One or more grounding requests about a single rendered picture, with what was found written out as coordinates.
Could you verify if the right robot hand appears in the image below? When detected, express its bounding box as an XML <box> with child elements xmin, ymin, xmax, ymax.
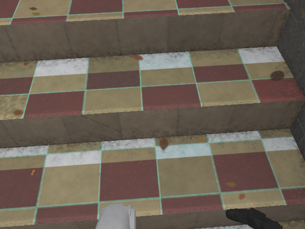
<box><xmin>225</xmin><ymin>208</ymin><xmax>283</xmax><ymax>229</ymax></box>

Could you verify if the left robot thigh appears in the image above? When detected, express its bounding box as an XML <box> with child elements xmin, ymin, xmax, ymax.
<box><xmin>95</xmin><ymin>203</ymin><xmax>136</xmax><ymax>229</ymax></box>

